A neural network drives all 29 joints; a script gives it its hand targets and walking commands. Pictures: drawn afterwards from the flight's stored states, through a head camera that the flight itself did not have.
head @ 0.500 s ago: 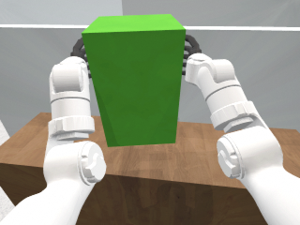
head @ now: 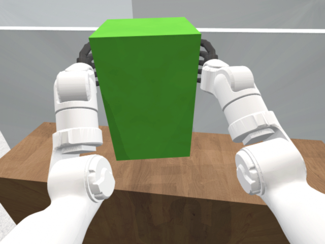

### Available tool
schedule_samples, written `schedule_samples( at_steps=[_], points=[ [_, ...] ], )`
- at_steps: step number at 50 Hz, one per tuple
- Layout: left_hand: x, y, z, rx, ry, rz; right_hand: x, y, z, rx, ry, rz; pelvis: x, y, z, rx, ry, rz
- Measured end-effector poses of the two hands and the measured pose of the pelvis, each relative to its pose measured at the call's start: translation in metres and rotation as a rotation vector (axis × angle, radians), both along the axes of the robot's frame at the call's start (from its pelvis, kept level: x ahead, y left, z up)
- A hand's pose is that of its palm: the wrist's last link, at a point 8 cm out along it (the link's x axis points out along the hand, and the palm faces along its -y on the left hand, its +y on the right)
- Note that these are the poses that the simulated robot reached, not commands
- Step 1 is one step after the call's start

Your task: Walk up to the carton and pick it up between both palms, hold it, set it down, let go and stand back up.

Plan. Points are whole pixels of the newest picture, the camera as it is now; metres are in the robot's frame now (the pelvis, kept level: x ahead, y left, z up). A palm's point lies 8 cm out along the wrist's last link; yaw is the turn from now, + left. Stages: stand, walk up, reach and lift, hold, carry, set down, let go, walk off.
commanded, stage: hold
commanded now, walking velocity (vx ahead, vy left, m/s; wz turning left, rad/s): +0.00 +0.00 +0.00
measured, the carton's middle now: (149, 90) +0.37 +0.00 +0.29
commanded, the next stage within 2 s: none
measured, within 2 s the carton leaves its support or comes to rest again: neither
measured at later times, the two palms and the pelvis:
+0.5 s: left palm (86, 74) +0.36 +0.14 +0.34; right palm (210, 70) +0.35 -0.13 +0.34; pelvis +0.00 +0.00 +0.00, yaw +0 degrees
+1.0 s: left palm (86, 73) +0.37 +0.14 +0.34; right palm (209, 70) +0.35 -0.13 +0.34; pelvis +0.00 +0.00 +0.00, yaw +0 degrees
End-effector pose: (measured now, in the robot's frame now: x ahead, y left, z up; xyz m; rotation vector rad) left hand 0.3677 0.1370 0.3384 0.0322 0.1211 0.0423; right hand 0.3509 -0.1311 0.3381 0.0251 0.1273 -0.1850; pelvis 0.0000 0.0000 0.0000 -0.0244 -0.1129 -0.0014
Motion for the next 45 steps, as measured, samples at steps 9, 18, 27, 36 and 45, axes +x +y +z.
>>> schedule_samples(
  at_steps=[9, 18, 27, 36, 45],
  points=[
    [-0.0018, 0.0007, -0.0012, -0.004, -0.01, 0.0, -0.0017, 0.0007, -0.0001, -0.005, -0.009, 0.0, -0.0003, 0.0006, -0.0001, -0.001, -0.002, -0.001],
    [-0.0037, 0.0008, -0.0004, -0.004, -0.006, 0.002, -0.0033, 0.0007, 0.0015, 0.005, -0.006, 0.0, -0.0019, 0.0012, -0.0001, 0.0, -0.006, -0.001],
    [-0.0033, -0.0024, 0.0021, 0.005, -0.005, -0.001, -0.0038, -0.0023, 0.0013, 0.009, -0.005, -0.003, -0.0029, 0.0006, -0.0001, 0.001, -0.001, -0.003],
    [-0.0025, -0.0021, 0.0033, -0.001, -0.004, 0.001, -0.0026, -0.002, 0.0032, 0.0, -0.003, 0.0, -0.0027, -0.0012, 0.0, 0.002, -0.002, -0.001],
    [-0.0015, 0.0001, 0.0005, -0.001, 0.0, 0.002, -0.001, 0.0001, -0.0001, 0.0, 0.001, 0.002, -0.0023, -0.0015, -0.0001, 0.001, 0.002, 0.002]
  ],
)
